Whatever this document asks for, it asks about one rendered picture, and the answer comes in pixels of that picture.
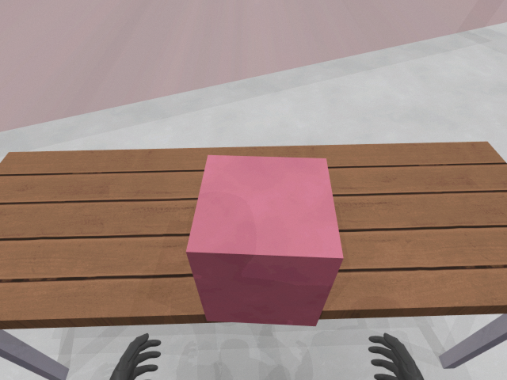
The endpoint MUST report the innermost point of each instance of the right robot hand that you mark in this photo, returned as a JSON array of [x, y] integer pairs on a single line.
[[403, 364]]

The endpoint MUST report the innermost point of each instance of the carton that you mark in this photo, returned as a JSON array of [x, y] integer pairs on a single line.
[[264, 246]]

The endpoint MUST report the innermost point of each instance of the left robot hand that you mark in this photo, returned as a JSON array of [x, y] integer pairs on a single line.
[[127, 369]]

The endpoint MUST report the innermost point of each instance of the table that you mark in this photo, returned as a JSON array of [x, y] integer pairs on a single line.
[[99, 238]]

